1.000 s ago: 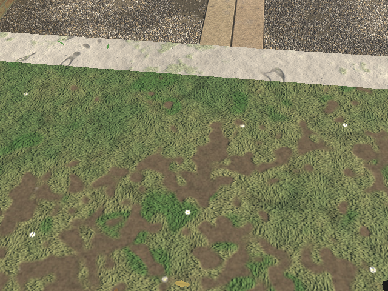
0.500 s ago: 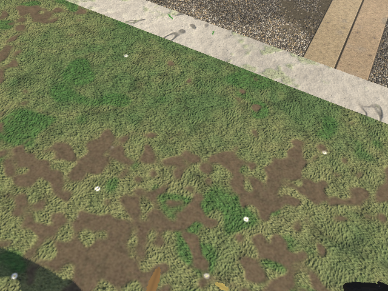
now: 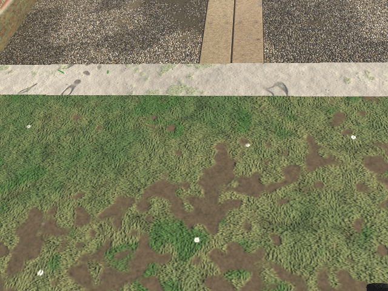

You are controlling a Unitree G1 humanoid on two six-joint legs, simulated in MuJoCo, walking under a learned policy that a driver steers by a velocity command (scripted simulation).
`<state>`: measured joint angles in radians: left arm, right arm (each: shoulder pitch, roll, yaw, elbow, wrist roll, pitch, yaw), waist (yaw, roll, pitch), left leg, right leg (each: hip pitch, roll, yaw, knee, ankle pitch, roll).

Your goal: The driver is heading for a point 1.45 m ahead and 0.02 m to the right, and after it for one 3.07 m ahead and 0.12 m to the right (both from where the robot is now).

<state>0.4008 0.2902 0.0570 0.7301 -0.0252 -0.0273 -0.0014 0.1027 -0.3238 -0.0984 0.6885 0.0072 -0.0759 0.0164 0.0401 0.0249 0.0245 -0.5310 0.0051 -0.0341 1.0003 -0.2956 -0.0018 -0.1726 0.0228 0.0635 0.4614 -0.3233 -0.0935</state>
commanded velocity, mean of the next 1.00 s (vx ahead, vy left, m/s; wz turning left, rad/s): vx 0.57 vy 0.00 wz -0.23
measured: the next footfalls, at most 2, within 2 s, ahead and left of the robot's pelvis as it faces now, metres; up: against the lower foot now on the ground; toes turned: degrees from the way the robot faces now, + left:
left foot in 0.30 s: +0.37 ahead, +0.13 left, +0.00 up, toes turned -22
right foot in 0.68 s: +0.63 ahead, -0.25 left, +0.00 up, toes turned -21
